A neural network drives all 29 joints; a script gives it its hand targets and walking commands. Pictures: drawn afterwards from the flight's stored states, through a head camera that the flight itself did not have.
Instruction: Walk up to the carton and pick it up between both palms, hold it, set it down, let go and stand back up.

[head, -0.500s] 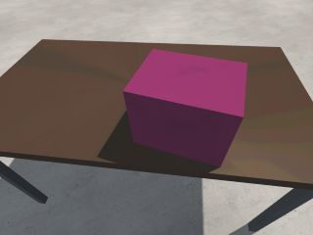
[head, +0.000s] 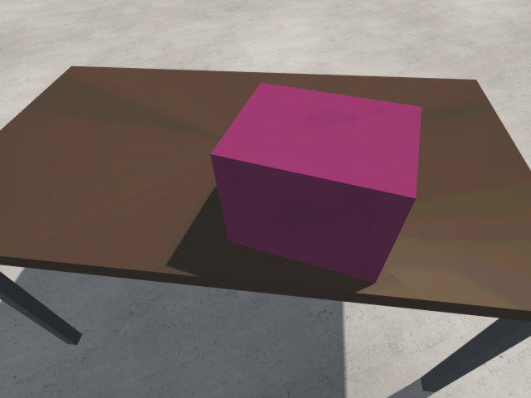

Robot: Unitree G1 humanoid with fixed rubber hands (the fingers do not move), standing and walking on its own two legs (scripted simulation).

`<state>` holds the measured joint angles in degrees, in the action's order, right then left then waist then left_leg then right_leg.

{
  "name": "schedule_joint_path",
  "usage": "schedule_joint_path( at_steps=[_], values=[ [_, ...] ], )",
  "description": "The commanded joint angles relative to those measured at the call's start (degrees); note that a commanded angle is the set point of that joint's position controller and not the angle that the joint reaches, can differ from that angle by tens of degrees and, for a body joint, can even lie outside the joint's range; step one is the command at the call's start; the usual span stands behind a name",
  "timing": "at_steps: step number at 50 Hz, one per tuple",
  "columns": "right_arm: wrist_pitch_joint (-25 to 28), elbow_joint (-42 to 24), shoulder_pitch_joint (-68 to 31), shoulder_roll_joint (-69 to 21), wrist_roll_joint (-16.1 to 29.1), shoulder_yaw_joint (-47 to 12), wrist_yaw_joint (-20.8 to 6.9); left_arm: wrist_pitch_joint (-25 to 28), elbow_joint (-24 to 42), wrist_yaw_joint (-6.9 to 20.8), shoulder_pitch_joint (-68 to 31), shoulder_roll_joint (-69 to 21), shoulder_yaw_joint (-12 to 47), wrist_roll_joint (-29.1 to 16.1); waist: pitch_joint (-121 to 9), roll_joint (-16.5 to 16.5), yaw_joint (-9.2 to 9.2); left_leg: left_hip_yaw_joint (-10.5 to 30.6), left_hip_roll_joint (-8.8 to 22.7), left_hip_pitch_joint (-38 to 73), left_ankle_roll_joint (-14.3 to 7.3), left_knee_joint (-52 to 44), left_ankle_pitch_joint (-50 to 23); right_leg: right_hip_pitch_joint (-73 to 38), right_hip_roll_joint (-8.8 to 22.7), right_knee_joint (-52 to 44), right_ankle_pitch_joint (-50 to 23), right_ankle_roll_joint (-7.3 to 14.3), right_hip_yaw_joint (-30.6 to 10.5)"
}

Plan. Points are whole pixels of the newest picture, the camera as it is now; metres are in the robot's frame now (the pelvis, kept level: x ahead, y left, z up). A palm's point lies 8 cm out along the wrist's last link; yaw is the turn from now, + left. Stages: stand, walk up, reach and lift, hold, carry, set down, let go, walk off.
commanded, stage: stand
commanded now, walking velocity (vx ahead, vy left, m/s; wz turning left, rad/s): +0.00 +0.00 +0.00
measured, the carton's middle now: (316, 180) +0.47 -0.06 +0.05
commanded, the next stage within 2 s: none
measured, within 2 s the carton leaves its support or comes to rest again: neither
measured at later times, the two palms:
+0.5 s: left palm out of the picture -0.01 +0.22 -0.14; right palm out of the picture -0.02 -0.21 -0.15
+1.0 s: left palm out of the picture -0.02 +0.22 -0.15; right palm out of the picture -0.02 -0.21 -0.15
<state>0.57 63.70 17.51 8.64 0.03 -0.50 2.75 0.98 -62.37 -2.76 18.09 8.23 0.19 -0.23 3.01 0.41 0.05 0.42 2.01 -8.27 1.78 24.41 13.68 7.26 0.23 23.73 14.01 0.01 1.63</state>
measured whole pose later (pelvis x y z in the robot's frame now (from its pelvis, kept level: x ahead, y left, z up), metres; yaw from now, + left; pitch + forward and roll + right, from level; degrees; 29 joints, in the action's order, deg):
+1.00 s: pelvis +0.00 +0.01 +0.00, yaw +0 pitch -2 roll +0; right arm 0.7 63.6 17.6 8.4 0.2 -0.3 2.6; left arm 0.9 -63.0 -2.8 18.0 8.2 0.2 -0.2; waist 3.0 0.2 0.1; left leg 0.1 1.3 -8.4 1.1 24.4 13.6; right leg 7.4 1.0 23.7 13.9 -0.7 1.4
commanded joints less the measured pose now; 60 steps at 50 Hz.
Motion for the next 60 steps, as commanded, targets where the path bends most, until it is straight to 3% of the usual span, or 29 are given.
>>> schedule_joint_path(
  at_steps=[1,60],
  values=[
    [0.57,-1.33,4.69,6.28,0.01,1.1,0.36,0.61,1.28,-0.37,4.98,6.77,-1.22,0.01,3.25,-0.2,0.03,3.04,4.13,-2.59,-1.26,-5.17,-7.34,2.51,5.81,-5.46,-7.98,0.38,-5.15],
    [0.79,-1.57,4.75,6.07,0.15,1.4,0.24,0.51,0.56,-0.42,5.06,6.56,-1.09,0.07,3.27,-0.25,0.09,3.4,3.99,-2.98,-1.66,-5.62,-7.36,2.35,6.1,-5.09,-7.56,0.03,-4.77]
  ],
)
